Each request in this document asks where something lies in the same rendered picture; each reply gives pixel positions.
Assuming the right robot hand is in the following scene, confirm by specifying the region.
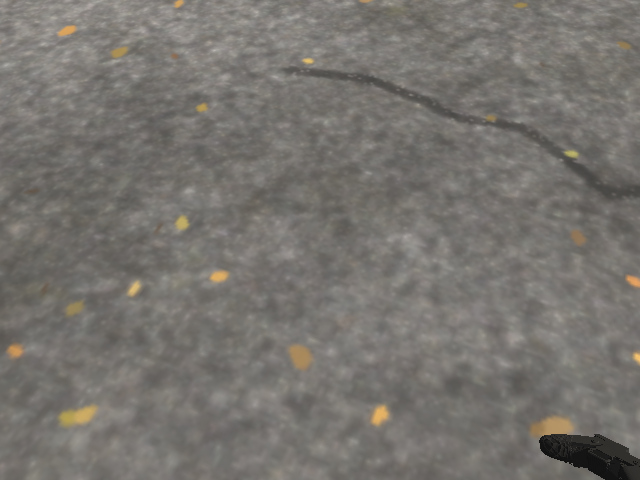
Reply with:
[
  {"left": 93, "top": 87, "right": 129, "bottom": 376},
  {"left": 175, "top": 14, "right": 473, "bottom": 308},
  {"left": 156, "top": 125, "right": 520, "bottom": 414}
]
[{"left": 539, "top": 434, "right": 640, "bottom": 480}]

